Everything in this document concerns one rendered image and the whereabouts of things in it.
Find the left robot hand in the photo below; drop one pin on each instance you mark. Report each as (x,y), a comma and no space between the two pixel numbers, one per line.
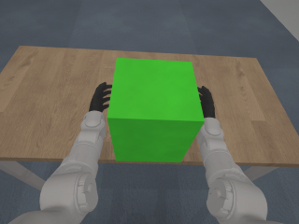
(98,100)

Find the table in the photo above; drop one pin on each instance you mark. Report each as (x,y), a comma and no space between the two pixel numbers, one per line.
(45,93)

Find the carton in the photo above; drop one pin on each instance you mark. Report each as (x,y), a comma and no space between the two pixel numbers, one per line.
(154,110)

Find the right robot hand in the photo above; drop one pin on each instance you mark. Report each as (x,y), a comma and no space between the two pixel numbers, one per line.
(207,102)

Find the left robot forearm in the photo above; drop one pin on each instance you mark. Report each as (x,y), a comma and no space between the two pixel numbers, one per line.
(86,151)

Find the right robot forearm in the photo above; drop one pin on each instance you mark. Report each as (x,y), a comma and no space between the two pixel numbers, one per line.
(215,154)

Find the robot left upper arm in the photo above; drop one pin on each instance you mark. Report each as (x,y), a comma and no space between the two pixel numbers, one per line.
(65,199)

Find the robot right upper arm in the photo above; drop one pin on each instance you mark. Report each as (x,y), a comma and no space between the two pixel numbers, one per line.
(232,201)

